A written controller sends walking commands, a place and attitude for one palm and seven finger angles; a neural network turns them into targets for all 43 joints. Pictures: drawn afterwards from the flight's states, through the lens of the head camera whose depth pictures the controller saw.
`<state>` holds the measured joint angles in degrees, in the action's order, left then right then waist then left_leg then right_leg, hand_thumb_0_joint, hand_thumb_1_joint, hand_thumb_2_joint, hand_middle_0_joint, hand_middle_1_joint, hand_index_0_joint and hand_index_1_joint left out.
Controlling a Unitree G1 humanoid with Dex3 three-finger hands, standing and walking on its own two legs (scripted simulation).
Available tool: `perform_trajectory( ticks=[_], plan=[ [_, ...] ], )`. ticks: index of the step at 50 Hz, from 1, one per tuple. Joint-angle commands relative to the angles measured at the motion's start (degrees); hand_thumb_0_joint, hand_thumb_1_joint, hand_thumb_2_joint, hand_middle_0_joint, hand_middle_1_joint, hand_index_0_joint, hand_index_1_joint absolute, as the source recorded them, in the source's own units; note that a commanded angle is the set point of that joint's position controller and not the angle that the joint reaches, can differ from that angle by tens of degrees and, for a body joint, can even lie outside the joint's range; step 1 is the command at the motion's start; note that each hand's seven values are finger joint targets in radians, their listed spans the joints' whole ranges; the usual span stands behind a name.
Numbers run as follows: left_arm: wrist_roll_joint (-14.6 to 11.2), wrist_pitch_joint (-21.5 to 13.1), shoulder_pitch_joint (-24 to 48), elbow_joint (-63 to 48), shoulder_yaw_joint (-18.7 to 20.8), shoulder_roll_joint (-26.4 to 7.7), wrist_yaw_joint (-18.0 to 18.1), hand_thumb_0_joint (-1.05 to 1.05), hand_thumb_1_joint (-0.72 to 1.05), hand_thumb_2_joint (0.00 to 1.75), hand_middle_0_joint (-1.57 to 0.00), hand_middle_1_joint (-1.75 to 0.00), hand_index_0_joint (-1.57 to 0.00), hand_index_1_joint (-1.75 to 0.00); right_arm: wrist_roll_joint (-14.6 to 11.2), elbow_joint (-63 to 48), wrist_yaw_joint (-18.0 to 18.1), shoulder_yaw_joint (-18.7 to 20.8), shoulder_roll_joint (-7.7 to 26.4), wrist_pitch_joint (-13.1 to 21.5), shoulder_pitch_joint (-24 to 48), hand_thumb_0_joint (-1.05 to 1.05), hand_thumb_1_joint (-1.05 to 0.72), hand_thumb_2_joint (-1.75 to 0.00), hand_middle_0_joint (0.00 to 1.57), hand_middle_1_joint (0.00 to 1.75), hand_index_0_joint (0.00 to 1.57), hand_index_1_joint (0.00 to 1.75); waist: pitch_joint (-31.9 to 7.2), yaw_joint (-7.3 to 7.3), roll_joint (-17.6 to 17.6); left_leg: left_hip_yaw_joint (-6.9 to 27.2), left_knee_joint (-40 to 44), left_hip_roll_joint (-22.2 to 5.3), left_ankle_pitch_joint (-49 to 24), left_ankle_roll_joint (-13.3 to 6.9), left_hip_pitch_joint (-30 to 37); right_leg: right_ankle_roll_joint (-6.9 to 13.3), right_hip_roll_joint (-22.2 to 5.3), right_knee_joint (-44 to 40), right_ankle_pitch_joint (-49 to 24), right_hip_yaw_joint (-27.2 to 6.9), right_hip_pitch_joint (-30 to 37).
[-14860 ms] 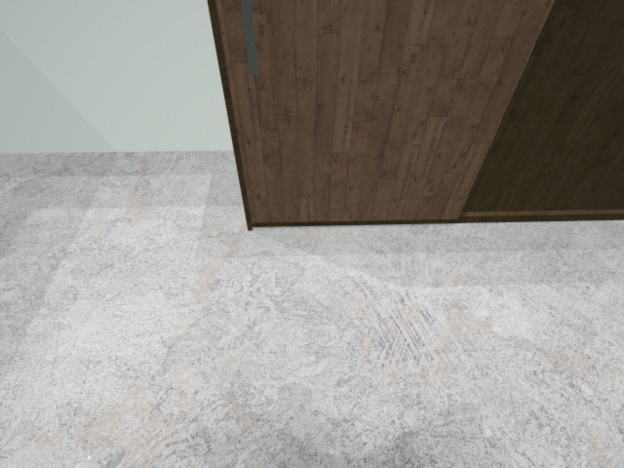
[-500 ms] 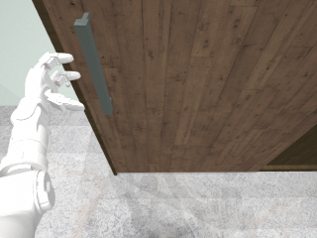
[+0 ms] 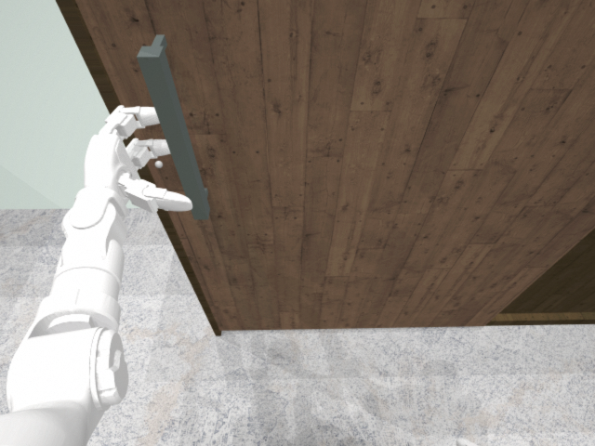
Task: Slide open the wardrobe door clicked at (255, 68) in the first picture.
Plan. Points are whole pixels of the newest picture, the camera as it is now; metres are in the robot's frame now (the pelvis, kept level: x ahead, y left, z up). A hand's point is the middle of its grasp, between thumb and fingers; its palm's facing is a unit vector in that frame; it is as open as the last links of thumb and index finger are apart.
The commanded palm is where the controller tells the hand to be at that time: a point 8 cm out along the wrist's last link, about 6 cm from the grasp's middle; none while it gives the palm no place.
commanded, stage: feel for the door with the fingertips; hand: left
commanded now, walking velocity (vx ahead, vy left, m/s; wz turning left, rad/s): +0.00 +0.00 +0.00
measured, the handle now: (184, 141) +0.52 +0.16 +0.12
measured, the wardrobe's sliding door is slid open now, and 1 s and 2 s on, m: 0.00 0.00 0.00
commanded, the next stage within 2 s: slide the fingers in behind the handle in 0.34 s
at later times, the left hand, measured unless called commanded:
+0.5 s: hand (160, 154) +0.47 +0.18 +0.14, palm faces +0.00 -1.00 -0.01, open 13.7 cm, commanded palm +0.45 +0.23 +0.13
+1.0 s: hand (165, 161) +0.46 +0.18 +0.13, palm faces +0.00 -1.00 +0.01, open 14.0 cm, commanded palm +0.44 +0.22 +0.13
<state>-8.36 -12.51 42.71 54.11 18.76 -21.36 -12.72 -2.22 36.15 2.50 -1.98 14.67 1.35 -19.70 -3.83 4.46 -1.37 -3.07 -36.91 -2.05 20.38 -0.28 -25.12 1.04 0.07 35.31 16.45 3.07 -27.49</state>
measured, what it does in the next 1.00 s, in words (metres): stands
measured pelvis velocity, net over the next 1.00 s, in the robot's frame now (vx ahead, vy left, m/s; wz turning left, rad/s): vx -0.01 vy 0.00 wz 0.01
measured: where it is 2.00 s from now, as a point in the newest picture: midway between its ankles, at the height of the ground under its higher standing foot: outside the picture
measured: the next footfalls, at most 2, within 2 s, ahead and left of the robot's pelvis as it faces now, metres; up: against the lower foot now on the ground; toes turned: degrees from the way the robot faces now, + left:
none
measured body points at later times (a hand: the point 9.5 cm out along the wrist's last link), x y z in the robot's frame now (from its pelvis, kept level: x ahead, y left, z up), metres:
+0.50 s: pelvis -0.01 +0.00 +0.00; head +0.06 +0.00 +0.44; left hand +0.46 +0.24 +0.14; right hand +0.02 -0.27 -0.12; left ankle -0.02 +0.11 -0.72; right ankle +0.01 -0.11 -0.72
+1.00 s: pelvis -0.01 +0.00 +0.00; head +0.05 +0.00 +0.44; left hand +0.46 +0.23 +0.13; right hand +0.05 -0.26 -0.12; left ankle -0.02 +0.11 -0.72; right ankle +0.01 -0.11 -0.72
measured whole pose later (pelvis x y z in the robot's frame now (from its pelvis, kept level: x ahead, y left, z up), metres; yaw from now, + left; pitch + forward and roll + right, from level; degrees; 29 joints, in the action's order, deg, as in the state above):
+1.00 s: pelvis -0.01 +0.00 +0.00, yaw +1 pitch +10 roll -1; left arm -8.4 -14.1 48.1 59.5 17.2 -21.8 -12.7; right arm -1.8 37.2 2.2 -1.6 15.4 1.9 -21.2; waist -3.9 4.9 -1.3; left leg -2.4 -38.9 -1.8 20.6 -0.5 -28.6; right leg 0.9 -0.2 36.5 16.4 3.6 -30.4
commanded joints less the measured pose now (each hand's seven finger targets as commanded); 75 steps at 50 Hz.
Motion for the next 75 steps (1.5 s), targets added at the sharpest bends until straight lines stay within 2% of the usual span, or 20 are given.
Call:
perform_trajectory(
  ticks=[1,3,12,16,18,22,24,29,35,37,40,42,50,55,58,64,66,68,73,75],
  plan=[
    [-1.21,-3.62,26.54,-10.85,2.31,-15.81,-0.89,0.00,-0.50,0.30,-0.30,-1.20,-0.30,-1.20,-0.47,-4.82,1.12,3.11,9.06,2.10,-3.31,0.00,-0.90,-0.90,0.20,0.30,0.20,0.30,-18.70,-0.09,-0.40,1.88,3.30,2.00,-17.63,-1.59,5.62,0.31,0.85,-2.12,-21.66,-1.87,12.38],
    [-1.54,-3.78,28.46,-10.35,0.24,-13.55,-1.61,0.00,-0.50,0.30,-0.30,-1.20,-0.30,-1.20,-0.51,-4.82,1.21,3.15,9.01,2.18,-3.42,0.00,-0.90,-0.90,0.20,0.30,0.20,0.30,-18.70,0.74,0.42,1.99,3.30,1.96,-17.42,-1.73,6.27,0.17,0.92,-2.30,-21.34,-1.70,11.71],
    [-0.95,-5.05,37.68,-3.72,-0.49,-15.11,-1.76,0.00,-0.50,0.30,-0.30,-1.20,-0.30,-1.20,-0.10,-2.34,1.74,2.99,9.96,2.85,-5.53,0.00,-0.90,-0.90,0.20,0.30,0.20,0.30,-17.51,3.04,-0.12,3.07,2.77,2.12,-11.89,-1.72,4.11,0.09,0.62,-2.61,-14.57,-1.91,7.32],
    [0.11,-5.99,39.54,-2.86,1.27,-17.48,-1.10,0.00,-0.50,0.30,-0.30,-1.20,-0.30,-1.20,0.23,-1.94,1.31,3.12,10.07,3.09,-6.66,0.00,-0.90,-0.90,0.20,0.30,0.20,0.30,-21.22,2.55,-2.63,3.42,2.03,2.30,-13.65,-1.43,4.61,0.15,0.71,-1.46,-16.07,-2.15,7.57],
    [0.16,-6.50,37.75,-2.29,2.76,-18.84,-0.95,0.00,-0.50,0.30,-0.30,-1.20,-0.30,-1.20,0.44,-2.35,1.03,3.20,10.12,2.91,-7.24,0.00,-0.90,-0.90,0.20,0.30,0.20,0.30,-23.89,2.04,-0.83,3.18,1.50,2.30,-15.62,-1.63,4.08,-0.02,0.90,-0.85,-18.67,-2.27,9.87],
    [0.31,-6.62,38.90,-1.72,3.65,-20.94,-1.50,0.00,-0.50,0.30,-0.30,-1.20,-0.30,-1.20,0.27,-2.44,1.10,3.29,10.46,2.31,-7.91,0.00,-0.90,-0.90,0.20,0.30,0.20,0.30,-22.01,2.45,-0.87,2.88,1.43,2.30,-14.87,-1.83,2.29,-0.02,0.97,-0.95,-18.63,-2.21,10.03],
    [0.14,-6.41,38.89,-1.69,1.78,-18.17,-1.89,0.00,-0.50,0.30,-0.30,-1.20,-0.30,-1.20,0.24,-2.43,0.97,3.27,10.15,2.23,-7.84,0.00,-0.90,-0.90,0.20,0.30,0.20,0.30,-21.47,2.87,-3.34,2.84,1.50,2.22,-14.52,-1.62,3.63,-0.04,1.12,-1.40,-17.68,-2.18,7.69],
    [-0.55,-6.48,36.00,-2.46,5.06,-21.36,-2.05,0.00,-0.50,0.30,-0.30,-1.20,-0.30,-1.20,0.35,-2.86,0.82,3.37,10.46,2.05,-8.15,0.00,-0.90,-0.90,0.20,0.30,0.20,0.30,-22.41,1.85,-0.96,2.62,1.63,2.10,-14.54,-1.77,2.45,-0.09,1.19,-1.35,-18.35,-2.25,10.02],
    [-0.38,-6.37,33.08,-4.08,4.97,-21.08,-2.33,0.00,-0.50,0.30,-0.30,-1.20,-0.30,-1.20,0.23,-3.67,0.84,3.39,10.18,1.83,-7.68,0.00,-0.90,-0.90,0.20,0.30,0.20,0.30,-21.52,1.11,-1.47,2.45,2.04,1.98,-14.63,-1.71,2.44,0.05,1.25,-1.30,-18.19,-2.01,10.03],
    [-0.90,-6.27,32.73,-5.15,1.63,-16.49,-2.49,0.00,-0.50,0.30,-0.30,-1.20,-0.30,-1.20,0.10,-4.32,0.81,3.37,9.86,1.99,-7.28,0.00,-0.90,-0.90,0.20,0.30,0.20,0.30,-20.54,1.71,-2.06,2.58,1.96,1.93,-15.42,-1.75,3.88,0.23,1.39,-1.25,-17.74,-1.45,8.51],
    [-1.41,-5.70,32.01,-6.08,2.28,-16.71,-2.12,0.00,-0.50,0.30,-0.30,-1.20,-0.30,-1.20,0.09,-3.98,0.71,3.47,10.04,2.02,-6.97,0.00,-0.90,-0.90,0.20,0.30,0.20,0.30,-20.75,1.36,-1.30,2.65,2.31,1.75,-14.95,-1.55,4.24,0.17,1.39,-1.49,-17.54,-1.46,8.62],
    [-1.44,-5.70,32.70,-8.69,-0.61,-13.47,-1.89,0.00,-0.50,0.30,-0.30,-1.20,-0.30,-1.20,0.02,-4.39,0.62,3.58,9.75,2.25,-6.67,0.00,-0.90,-0.90,0.20,0.30,0.20,0.30,-21.23,1.76,-2.28,2.84,2.02,1.74,-16.53,-1.58,6.08,0.30,1.43,-1.27,-17.84,-1.18,7.92],
    [-0.36,-4.98,34.65,-5.99,-0.46,-12.95,1.12,0.00,-0.50,0.30,-0.30,-1.20,-0.30,-1.20,0.21,-2.99,0.51,3.41,9.51,2.48,-6.13,0.00,-0.90,-0.90,0.20,0.30,0.20,0.30,-18.54,2.05,-0.25,3.43,2.11,1.76,-15.52,-1.26,5.18,0.22,1.31,-1.26,-16.87,-1.07,6.38],
    [0.42,-6.05,36.42,-7.21,0.55,-14.03,2.02,0.00,-0.50,0.30,-0.30,-1.20,-0.30,-1.20,0.55,-3.10,0.26,3.51,9.42,2.60,-6.35,0.00,-0.90,-0.90,0.20,0.30,0.20,0.30,-22.62,1.49,-1.64,3.53,1.33,1.97,-18.23,-1.13,6.67,0.36,1.24,-0.20,-19.43,-1.29,7.78],
    [-0.27,-6.07,35.08,-8.09,-2.20,-9.98,1.59,0.00,-0.50,0.30,-0.30,-1.20,-0.30,-1.20,0.44,-3.35,-0.07,3.56,9.03,2.61,-6.02,0.00,-0.90,-0.90,0.20,0.30,0.20,0.30,-23.03,1.80,-1.91,3.50,0.81,1.80,-21.08,-1.01,8.08,0.26,1.42,-0.06,-21.19,-0.98,7.42],
    [-0.83,-5.79,33.36,-10.66,-2.01,-9.64,1.91,0.00,-0.50,0.30,-0.30,-1.20,-0.30,-1.20,0.41,-3.04,-0.20,3.91,9.14,2.47,-5.77,0.00,-0.90,-0.90,0.20,0.30,0.20,0.30,-24.02,1.15,-1.94,3.69,0.73,1.61,-23.55,-0.90,9.41,0.39,1.50,-0.04,-22.68,-0.86,8.17],
    [-0.93,-5.10,34.10,-10.23,-4.77,-6.11,1.92,0.00,-0.50,0.30,-0.30,-1.20,-0.30,-1.20,0.34,-2.79,-0.37,3.88,8.78,2.59,-5.56,0.00,-0.90,-0.90,0.20,0.30,0.20,0.30,-21.60,2.02,-1.21,3.66,0.99,1.61,-21.78,-0.91,8.77,0.29,1.59,-0.52,-21.43,-0.55,6.89],
    [-0.77,-4.44,32.83,-7.31,-2.43,-8.64,2.71,0.00,-0.50,0.30,-0.30,-1.20,-0.30,-1.20,0.34,-2.44,-0.20,3.76,9.11,2.21,-5.67,0.00,-0.90,-0.90,0.20,0.30,0.20,0.30,-19.31,1.51,0.61,3.48,1.69,1.78,-19.62,-1.07,6.01,0.36,1.44,-0.71,-20.61,-0.60,7.80],
    [0.60,-5.18,33.00,-9.70,-1.27,-10.53,3.77,0.00,-0.50,0.30,-0.30,-1.20,-0.30,-1.20,0.59,-3.24,-0.34,3.74,8.65,2.20,-5.36,0.00,-0.90,-0.90,0.20,0.30,0.20,0.30,-22.48,0.80,-1.26,2.64,1.49,2.38,-18.94,-1.39,5.67,0.30,1.14,-0.52,-21.96,-1.42,10.44],
    [0.29,-4.96,32.44,-7.40,-1.28,-10.24,3.33,0.00,-0.50,0.30,-0.30,-1.20,-0.30,-1.20,0.40,-3.16,-0.17,3.66,8.74,2.04,-5.37,0.00,-0.90,-0.90,0.20,0.30,0.20,0.30,-20.01,1.18,1.94,2.35,1.84,2.24,-17.09,-1.50,3.78,0.19,1.19,-0.98,-21.43,-1.42,10.61]
  ],
)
